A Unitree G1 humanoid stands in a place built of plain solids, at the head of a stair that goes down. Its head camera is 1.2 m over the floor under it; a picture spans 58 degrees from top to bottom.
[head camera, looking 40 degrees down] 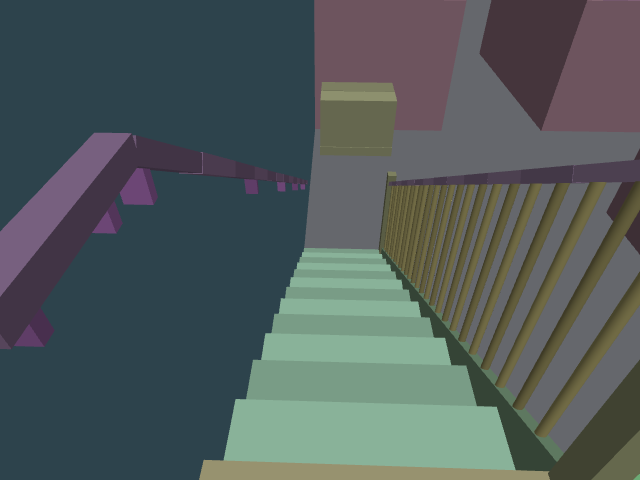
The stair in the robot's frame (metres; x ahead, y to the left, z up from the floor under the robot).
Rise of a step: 0.18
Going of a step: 0.28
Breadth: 0.90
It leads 2 degrees to the right of straight ahead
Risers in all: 13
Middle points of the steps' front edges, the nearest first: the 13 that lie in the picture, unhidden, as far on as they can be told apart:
0.50 -0.14 0.00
0.78 -0.16 -0.18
1.07 -0.16 -0.37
1.35 -0.17 -0.55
1.64 -0.18 -0.74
1.92 -0.19 -0.92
2.20 -0.20 -1.11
2.49 -0.21 -1.29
2.77 -0.22 -1.48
3.06 -0.23 -1.66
3.34 -0.24 -1.85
3.63 -0.25 -2.03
3.91 -0.26 -2.22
